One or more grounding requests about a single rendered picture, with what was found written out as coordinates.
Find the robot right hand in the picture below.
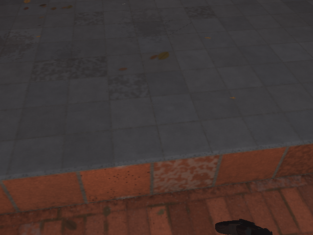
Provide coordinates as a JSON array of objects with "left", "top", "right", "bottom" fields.
[{"left": 215, "top": 218, "right": 273, "bottom": 235}]

